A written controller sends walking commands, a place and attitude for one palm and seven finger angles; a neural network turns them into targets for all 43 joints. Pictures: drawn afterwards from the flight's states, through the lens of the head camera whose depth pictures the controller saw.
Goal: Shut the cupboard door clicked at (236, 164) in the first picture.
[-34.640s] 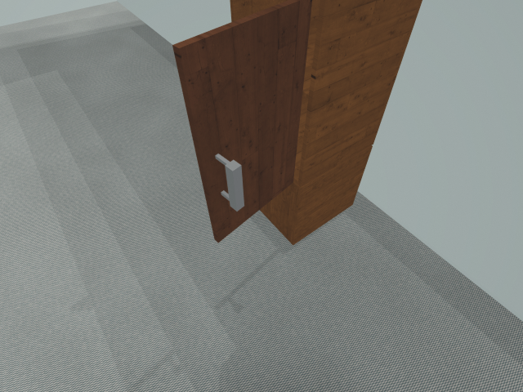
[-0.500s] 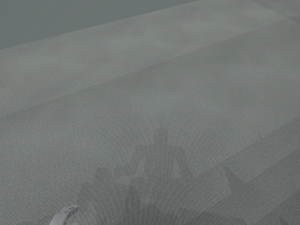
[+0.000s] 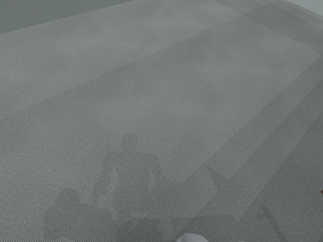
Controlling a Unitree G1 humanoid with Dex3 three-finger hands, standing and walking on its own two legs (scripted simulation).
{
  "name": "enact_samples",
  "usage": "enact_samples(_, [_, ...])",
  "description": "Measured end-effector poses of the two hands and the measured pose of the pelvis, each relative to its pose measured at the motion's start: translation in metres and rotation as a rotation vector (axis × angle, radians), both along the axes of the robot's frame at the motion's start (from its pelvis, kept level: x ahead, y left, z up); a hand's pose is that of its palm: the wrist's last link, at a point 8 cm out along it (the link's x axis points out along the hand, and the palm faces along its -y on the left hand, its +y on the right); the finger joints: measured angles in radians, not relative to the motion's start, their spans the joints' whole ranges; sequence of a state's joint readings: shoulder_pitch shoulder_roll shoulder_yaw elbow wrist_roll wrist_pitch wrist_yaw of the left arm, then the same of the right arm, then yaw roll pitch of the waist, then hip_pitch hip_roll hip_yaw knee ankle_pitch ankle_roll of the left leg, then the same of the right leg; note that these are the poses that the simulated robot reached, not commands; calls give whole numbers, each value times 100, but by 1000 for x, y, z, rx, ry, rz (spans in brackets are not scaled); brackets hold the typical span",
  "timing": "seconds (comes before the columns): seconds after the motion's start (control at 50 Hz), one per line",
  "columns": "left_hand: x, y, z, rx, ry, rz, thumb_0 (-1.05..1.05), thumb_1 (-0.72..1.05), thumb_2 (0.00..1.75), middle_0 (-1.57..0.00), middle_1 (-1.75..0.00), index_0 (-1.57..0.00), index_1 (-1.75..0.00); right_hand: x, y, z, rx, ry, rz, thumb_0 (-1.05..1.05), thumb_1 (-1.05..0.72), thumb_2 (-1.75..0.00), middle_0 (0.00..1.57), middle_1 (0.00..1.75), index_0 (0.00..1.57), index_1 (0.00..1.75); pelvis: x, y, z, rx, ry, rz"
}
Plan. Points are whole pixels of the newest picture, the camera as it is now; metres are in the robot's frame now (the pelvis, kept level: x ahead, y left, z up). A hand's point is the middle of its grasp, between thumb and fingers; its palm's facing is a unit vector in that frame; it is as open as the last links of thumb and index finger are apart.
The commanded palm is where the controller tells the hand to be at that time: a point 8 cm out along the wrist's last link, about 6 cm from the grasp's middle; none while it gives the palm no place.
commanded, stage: turn to face it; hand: left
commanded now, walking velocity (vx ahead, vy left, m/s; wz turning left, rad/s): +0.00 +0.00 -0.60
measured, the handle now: out of the picture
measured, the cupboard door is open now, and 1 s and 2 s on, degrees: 66 66 66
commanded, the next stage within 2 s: take the last steps up to it in 1.82 s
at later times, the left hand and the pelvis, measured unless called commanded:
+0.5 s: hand (117, 235) +0.15 +0.12 -0.15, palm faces -0.27 -0.93 -0.26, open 7.3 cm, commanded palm none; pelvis +0.01 -0.05 +0.00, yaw -17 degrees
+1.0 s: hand (126, 201) +0.24 +0.11 -0.16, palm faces -0.52 -0.82 -0.22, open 7.3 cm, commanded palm none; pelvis +0.05 -0.02 +0.00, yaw -36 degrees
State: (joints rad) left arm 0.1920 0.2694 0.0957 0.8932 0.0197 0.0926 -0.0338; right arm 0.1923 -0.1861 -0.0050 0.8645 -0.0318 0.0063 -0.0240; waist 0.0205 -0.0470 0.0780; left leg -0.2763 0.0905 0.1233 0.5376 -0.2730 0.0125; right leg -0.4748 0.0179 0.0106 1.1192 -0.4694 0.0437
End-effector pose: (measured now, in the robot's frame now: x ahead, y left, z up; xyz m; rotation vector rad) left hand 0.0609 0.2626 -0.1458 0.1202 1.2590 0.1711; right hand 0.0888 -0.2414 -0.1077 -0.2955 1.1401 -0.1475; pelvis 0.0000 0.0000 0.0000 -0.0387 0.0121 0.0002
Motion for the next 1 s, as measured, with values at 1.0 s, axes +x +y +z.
enact_samples(1.0, [203, -105, 14, 27, -28, -635, 1, 91, 90, -19, -30, -20, -30, -126, -23, -2, 22, 41, -644, 0, -91, -90, 20, 30, 20, 30, 47, -22, 5, -13, -2, -623])
